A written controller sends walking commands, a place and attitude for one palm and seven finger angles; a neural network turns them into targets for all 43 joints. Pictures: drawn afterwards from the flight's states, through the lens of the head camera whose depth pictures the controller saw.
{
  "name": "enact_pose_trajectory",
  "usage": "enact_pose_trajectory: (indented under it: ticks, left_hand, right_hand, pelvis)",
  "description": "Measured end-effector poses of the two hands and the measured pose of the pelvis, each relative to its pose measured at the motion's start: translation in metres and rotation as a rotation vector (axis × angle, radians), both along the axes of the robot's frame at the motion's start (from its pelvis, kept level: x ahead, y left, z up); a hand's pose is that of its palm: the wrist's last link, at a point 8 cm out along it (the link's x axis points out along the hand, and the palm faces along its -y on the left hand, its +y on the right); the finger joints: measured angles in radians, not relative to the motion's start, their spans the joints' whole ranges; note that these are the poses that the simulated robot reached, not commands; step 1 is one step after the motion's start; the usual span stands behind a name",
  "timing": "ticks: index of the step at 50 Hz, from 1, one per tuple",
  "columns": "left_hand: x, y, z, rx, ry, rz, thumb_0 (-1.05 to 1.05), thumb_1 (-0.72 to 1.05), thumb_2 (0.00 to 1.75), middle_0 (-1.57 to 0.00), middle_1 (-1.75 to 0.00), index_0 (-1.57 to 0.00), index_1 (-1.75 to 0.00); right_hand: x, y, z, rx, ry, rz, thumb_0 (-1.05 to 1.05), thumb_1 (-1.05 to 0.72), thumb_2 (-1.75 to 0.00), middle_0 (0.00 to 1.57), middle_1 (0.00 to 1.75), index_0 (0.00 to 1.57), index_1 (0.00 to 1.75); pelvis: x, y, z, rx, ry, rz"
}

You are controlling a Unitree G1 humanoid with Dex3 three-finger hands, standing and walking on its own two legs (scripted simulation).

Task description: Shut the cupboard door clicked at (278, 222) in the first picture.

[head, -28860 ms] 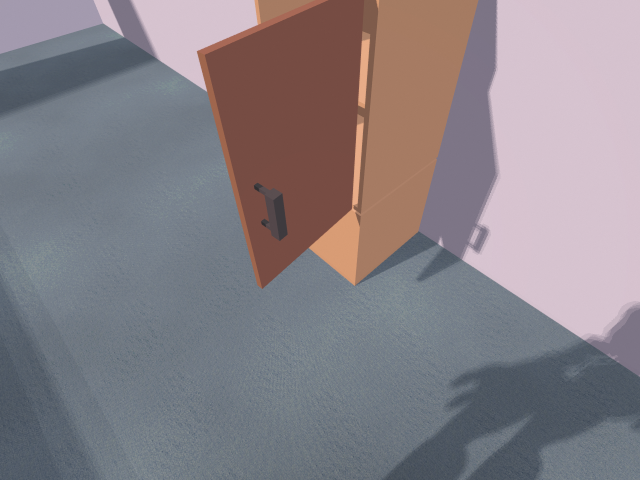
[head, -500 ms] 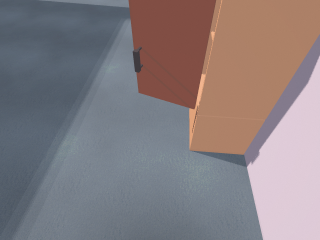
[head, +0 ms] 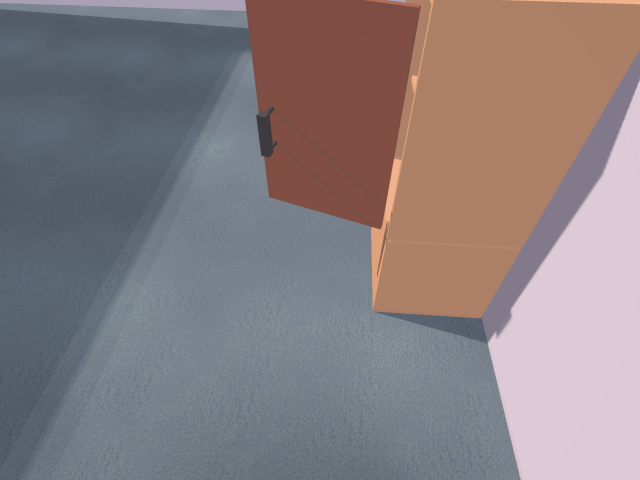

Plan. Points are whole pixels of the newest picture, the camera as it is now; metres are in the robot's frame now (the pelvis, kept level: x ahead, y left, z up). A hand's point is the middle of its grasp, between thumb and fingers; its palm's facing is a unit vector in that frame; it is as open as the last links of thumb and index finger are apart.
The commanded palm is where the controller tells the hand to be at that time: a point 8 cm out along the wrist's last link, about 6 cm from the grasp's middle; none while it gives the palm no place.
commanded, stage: look to check the result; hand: left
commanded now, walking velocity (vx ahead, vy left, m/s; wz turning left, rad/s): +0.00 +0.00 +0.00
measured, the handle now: (268, 131) +0.94 +0.18 -0.08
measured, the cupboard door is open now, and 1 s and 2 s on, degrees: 72 72 72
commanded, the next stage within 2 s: walk to a spot facing it in 0.56 s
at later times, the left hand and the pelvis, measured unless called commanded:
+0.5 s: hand out of the picture +0.00 +0.17 -0.17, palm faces +0.03 -0.97 -0.23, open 7.4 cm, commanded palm none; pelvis +0.01 -0.01 +0.00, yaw +0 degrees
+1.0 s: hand out of the picture +0.02 +0.19 -0.20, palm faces +0.17 -0.96 -0.22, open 7.4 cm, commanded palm none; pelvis +0.02 +0.00 -0.02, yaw +9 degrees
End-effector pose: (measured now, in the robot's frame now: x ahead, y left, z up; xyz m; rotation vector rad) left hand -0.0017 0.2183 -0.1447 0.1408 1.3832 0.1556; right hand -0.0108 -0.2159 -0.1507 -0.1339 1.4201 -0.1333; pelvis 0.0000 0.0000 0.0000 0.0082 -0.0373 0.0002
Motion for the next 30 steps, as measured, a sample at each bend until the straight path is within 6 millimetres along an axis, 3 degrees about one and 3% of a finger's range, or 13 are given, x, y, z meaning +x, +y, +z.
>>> enact_pose_trajectory:
  ticks: [15,30]
  left_hand:
    - [-0.022,0.002,0.003,0.028,0.082,0.024,0.0,0.91,0.9,-0.2,-0.3,-0.2,-0.3]
    - [0.006,0.004,0.005,0.051,0.019,0.006,0.0,0.91,0.9,-0.2,-0.3,-0.2,-0.3]
  right_hand:
    - [0.023,-0.014,0.0,-0.015,-0.017,0.016,0.01,-0.9,-0.9,0.2,0.3,0.2,0.29]
    - [0.041,-0.035,0.002,-0.046,-0.053,0.027,0.01,-0.9,-0.9,0.2,0.3,0.2,0.29]
  pelvis:
    - [0.009,-0.007,0.0,0.004,0.002,-0.003]
    - [0.013,-0.014,0.0,0.006,-0.005,-0.004]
